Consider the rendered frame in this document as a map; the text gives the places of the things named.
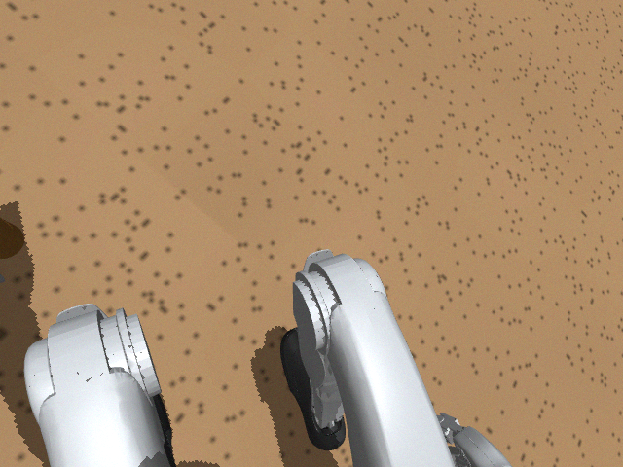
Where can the left robot foot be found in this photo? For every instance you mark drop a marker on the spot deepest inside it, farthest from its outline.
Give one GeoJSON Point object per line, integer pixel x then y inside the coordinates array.
{"type": "Point", "coordinates": [166, 428]}

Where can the right robot hand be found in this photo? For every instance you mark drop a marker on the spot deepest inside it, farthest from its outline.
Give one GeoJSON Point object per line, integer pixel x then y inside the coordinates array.
{"type": "Point", "coordinates": [471, 449]}

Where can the right robot foot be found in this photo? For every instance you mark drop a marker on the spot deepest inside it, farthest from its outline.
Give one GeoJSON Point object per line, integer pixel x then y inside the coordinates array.
{"type": "Point", "coordinates": [299, 385]}

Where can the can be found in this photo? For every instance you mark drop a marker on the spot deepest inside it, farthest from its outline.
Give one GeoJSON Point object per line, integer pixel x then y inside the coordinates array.
{"type": "Point", "coordinates": [11, 239]}

